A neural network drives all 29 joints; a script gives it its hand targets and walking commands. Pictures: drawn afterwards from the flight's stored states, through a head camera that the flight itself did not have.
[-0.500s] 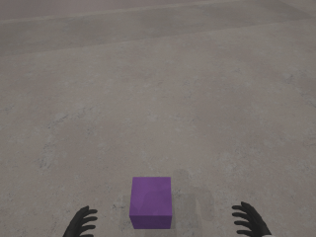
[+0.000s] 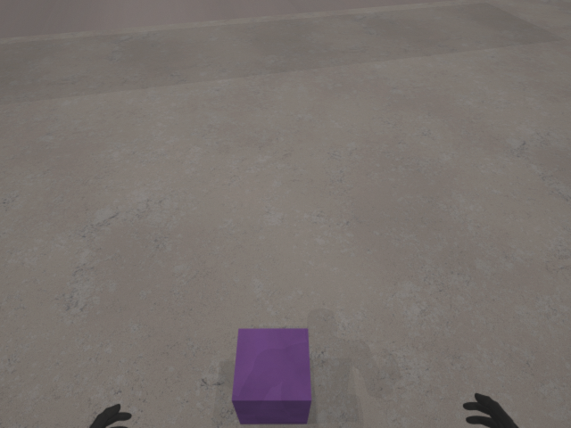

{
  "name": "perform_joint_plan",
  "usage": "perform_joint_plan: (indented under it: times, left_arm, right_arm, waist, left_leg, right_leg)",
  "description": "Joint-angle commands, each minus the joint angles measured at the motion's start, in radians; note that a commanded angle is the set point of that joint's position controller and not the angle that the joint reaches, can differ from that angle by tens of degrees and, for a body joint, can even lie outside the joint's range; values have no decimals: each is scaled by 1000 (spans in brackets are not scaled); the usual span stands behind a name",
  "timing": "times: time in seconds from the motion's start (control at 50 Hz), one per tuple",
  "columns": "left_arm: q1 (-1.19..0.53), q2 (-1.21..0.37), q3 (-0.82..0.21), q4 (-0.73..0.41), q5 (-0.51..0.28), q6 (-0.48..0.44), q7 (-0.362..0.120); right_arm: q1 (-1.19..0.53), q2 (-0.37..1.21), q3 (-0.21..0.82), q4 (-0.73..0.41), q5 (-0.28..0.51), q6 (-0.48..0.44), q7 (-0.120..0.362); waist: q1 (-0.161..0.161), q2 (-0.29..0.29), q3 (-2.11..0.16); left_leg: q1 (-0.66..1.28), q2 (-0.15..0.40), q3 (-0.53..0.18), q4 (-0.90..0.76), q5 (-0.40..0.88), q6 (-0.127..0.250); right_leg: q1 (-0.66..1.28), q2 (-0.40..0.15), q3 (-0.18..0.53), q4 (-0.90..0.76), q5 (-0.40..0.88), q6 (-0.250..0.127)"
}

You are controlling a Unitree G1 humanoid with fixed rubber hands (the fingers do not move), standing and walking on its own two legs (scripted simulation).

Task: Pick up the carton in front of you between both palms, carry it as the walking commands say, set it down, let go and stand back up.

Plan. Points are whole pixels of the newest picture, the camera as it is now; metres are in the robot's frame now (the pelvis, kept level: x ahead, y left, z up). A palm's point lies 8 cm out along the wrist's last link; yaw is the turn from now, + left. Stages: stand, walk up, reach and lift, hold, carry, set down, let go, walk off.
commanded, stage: stand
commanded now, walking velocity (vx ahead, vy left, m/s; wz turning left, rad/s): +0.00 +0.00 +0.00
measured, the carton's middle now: (273, 377) +0.43 +0.05 -0.65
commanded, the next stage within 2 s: none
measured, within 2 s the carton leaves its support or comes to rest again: neither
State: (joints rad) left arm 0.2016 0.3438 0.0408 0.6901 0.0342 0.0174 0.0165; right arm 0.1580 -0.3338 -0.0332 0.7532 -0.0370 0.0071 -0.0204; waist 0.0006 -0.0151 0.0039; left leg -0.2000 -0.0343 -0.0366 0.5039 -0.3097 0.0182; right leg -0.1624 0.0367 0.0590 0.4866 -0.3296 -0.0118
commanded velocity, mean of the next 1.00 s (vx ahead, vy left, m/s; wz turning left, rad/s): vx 0.00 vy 0.00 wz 0.00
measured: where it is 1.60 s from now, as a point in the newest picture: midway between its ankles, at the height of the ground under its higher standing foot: outside the picture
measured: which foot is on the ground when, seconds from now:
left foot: down 0.00-1.00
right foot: down 0.00-1.00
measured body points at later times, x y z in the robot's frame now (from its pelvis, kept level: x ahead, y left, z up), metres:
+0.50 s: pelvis -0.01 +0.00 +0.01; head -0.01 +0.00 +0.45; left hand +0.12 +0.30 -0.10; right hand +0.12 -0.30 -0.10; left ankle -0.03 +0.11 -0.74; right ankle -0.05 -0.12 -0.74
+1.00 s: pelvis -0.03 +0.00 +0.01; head -0.03 +0.00 +0.46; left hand +0.08 +0.31 -0.10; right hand +0.08 -0.31 -0.10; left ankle -0.03 +0.11 -0.74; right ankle -0.05 -0.12 -0.74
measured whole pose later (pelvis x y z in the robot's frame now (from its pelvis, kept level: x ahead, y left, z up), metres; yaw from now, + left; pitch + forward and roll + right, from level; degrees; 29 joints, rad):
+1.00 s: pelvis -0.03 +0.00 +0.01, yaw +0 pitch -2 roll +0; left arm 0.15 0.38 0.01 0.95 0.02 -0.01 0.01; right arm 0.12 -0.37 0.00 1.00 -0.02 -0.01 -0.01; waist 0.00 -0.01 0.02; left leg -0.12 -0.03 -0.04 0.37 -0.20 0.01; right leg -0.09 0.03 0.05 0.36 -0.23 -0.01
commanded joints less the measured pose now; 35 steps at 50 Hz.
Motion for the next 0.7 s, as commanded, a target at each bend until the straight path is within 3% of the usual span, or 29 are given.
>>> perform_joint_plan:
  times: [0.0,0.2,0.68]
  left_arm:
    - [-23,136,31,-48,-1,-18,7]
    - [-37,145,25,9,-4,-23,11]
    - [-69,178,8,149,-11,-35,4]
  right_arm:
    - [-28,-150,-34,-40,2,-17,-6]
    - [-39,-158,-30,16,6,-21,-9]
    - [-67,-190,-10,145,13,-28,-1]
  waist:
    - [-2,20,-75]
    - [-2,16,-66]
    - [-3,14,-11]
  left_leg:
    - [75,103,-83,-42,412,-5]
    - [88,108,-90,-64,423,-4]
    - [83,124,-109,-159,275,1]
  right_leg:
    - [0,-92,61,-41,369,5]
    - [24,-103,66,-59,385,2]
    - [35,-123,93,-161,262,-7]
